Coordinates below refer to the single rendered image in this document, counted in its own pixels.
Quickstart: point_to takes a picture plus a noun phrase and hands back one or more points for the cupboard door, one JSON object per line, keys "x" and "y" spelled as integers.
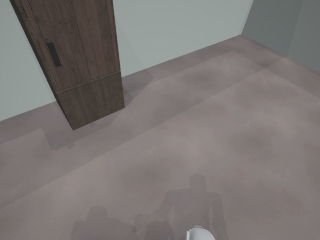
{"x": 83, "y": 35}

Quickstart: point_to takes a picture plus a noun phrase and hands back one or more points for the handle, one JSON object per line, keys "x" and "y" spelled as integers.
{"x": 53, "y": 52}

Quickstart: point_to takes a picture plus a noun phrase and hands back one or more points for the right robot thigh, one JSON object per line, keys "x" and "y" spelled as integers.
{"x": 198, "y": 234}

